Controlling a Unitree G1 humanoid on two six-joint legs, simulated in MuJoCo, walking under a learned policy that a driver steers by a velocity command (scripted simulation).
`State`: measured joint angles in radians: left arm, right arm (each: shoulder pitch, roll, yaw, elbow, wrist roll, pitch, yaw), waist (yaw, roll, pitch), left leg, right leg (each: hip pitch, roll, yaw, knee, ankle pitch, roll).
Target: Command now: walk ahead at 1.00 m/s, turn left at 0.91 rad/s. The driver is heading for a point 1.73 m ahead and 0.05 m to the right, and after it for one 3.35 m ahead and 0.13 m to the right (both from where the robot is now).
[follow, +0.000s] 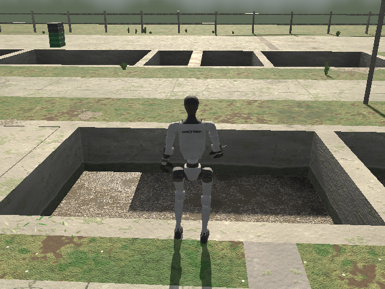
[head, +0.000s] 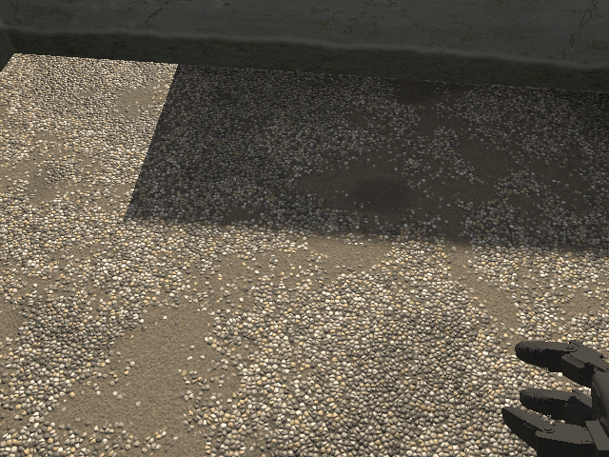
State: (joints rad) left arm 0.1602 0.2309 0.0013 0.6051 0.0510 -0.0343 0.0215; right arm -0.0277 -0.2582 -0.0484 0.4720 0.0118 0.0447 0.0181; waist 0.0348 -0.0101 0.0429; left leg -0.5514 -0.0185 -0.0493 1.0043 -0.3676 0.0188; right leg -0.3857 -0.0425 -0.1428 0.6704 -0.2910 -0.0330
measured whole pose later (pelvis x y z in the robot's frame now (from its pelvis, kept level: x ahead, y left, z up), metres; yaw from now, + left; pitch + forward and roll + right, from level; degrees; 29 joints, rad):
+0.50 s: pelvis +0.04 +0.06 -0.01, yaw +16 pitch +0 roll +0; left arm 0.08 0.14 -0.02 0.56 0.00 0.02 0.00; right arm 0.02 -0.16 0.03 0.52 0.02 0.02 0.01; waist 0.02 0.04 -0.01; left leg -0.40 -0.12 -0.01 0.74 -0.33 0.09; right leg -0.34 -0.02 -0.05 0.76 -0.41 0.00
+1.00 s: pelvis +0.04 +0.05 -0.02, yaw -2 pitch -3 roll +1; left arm 0.11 0.21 0.04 0.59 -0.03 0.08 0.00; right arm 0.13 -0.26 -0.04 0.57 -0.02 0.05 -0.05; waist 0.01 0.05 0.05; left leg -0.32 0.04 0.24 0.80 -0.42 0.06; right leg -0.37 0.10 0.12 0.83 -0.40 -0.03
